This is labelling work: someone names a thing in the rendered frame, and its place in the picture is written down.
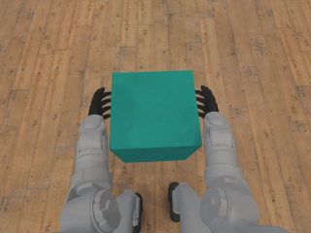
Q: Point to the right robot upper arm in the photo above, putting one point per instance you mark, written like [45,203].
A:
[226,210]

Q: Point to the robot right forearm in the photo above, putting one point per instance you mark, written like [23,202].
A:
[222,167]

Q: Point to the left robot hand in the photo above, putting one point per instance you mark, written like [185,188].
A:
[96,104]

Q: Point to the robot right shin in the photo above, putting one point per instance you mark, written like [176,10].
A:
[181,185]

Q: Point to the carton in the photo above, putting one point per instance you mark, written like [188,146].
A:
[154,116]

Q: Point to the robot left forearm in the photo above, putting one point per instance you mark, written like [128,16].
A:
[92,159]

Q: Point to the right robot hand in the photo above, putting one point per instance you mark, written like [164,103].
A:
[209,101]

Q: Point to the left robot upper arm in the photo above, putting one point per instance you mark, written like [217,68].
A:
[95,212]

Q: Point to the right robot foot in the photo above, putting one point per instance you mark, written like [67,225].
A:
[171,188]

